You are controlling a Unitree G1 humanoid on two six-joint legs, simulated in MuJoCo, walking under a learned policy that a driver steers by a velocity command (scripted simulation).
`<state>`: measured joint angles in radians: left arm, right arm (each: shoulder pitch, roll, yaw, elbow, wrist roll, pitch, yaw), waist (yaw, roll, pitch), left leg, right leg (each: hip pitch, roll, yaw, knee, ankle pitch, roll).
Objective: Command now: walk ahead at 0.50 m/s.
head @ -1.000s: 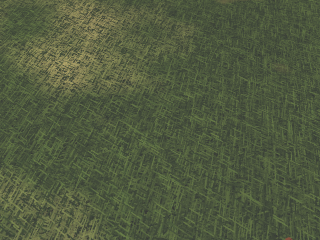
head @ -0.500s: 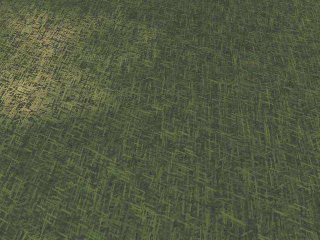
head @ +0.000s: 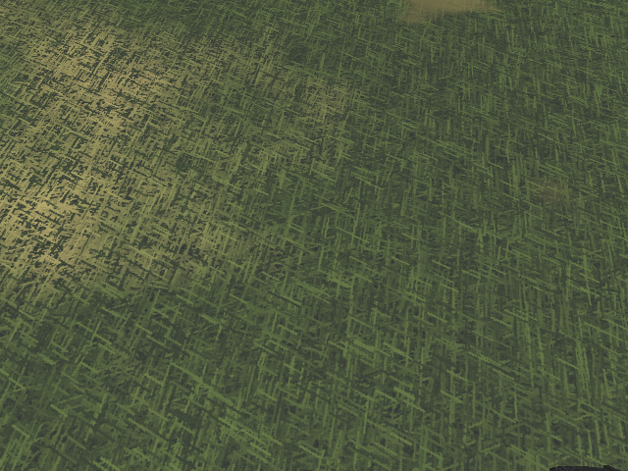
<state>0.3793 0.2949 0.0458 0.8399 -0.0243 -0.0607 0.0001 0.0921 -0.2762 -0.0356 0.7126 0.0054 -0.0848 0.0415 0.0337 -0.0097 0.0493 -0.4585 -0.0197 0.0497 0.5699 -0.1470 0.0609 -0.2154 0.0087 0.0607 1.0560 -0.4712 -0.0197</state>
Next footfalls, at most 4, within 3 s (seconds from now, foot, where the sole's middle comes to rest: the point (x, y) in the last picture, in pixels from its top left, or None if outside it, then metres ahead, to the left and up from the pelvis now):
0.44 right None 0.43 -0.15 -0.76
0.96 left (298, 347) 0.72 0.08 -0.76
1.48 right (436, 286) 0.90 -0.25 -0.76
1.98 left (421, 181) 1.25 -0.24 -0.76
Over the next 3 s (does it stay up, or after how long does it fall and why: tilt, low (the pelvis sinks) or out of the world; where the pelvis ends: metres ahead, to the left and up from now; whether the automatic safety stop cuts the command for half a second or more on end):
stays up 1.41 -0.63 0.00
